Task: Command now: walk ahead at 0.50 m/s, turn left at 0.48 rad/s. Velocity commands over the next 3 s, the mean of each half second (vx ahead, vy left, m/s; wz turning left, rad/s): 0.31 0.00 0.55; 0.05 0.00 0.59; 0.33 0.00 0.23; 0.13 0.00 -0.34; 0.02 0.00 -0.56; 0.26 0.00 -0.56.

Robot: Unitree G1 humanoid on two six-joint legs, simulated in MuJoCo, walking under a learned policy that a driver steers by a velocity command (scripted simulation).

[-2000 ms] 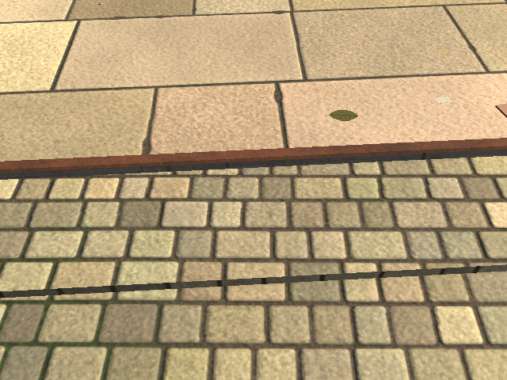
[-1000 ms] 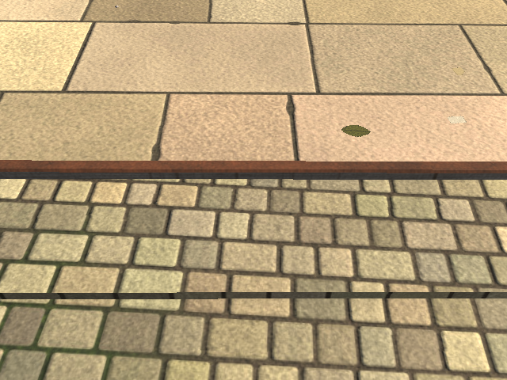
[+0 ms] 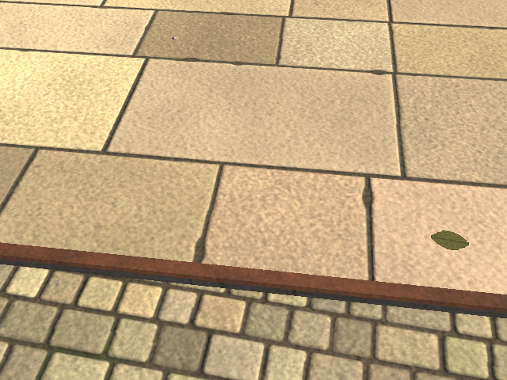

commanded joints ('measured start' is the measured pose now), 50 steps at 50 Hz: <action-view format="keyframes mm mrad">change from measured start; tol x32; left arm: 1 63 62 2 -28 3 -19 4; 50 -77 191 38 -415 11 97 31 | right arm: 1 -23 9 5 -47 -2 8 11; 50 -94 -151 -43 -299 6 98 40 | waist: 1 -4 -99 49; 15 -148 73 -380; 50 47 -172 -95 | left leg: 1 -92 3 33 -42 88 -13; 8 -19 -52 171 -446 43 -6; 13 686 -180 150 -608 95 147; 14 972 75 -254 -726 262 298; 21 358 63 -223 -864 348 198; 36 420 13 -391 -750 212 92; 39 66 -284 -90 -335 -450 -86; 50 11 -114 -59 -137 -238 -169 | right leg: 1 12 -262 111 -158 333 -26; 11 149 -309 -44 219 1210 -4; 13 -117 -230 -62 653 938 47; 15 -563 -29 184 1306 -240 106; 38 19 -218 441 -59 -36 47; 45 44 -267 338 42 534 -121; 50 138 -332 364 -29 140 -134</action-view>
